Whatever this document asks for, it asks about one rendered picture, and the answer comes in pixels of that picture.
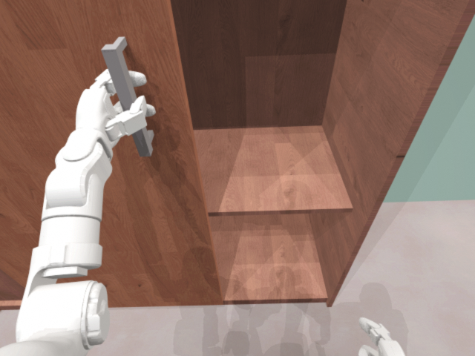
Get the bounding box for robot left forearm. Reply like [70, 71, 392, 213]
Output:
[16, 128, 113, 343]

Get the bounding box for robot left upper arm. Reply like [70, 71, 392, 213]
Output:
[0, 280, 110, 356]

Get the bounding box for wardrobe door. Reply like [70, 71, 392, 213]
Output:
[0, 269, 25, 300]
[0, 0, 223, 308]

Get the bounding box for robot right hand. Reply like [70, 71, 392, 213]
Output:
[358, 317, 405, 356]

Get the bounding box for handle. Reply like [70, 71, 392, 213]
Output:
[101, 37, 154, 156]

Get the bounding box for robot left hand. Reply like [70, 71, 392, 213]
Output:
[76, 69, 156, 148]

